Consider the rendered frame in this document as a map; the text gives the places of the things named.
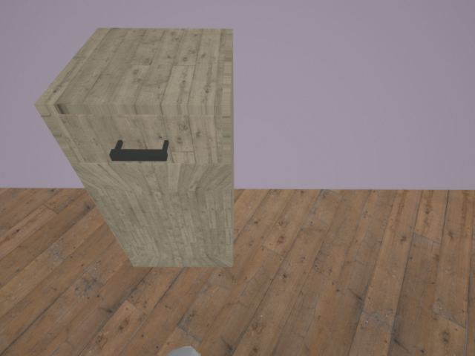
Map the cabinet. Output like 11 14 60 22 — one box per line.
34 27 235 267

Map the drawer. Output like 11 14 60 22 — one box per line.
52 114 223 163

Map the handle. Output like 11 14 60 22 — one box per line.
109 140 169 161

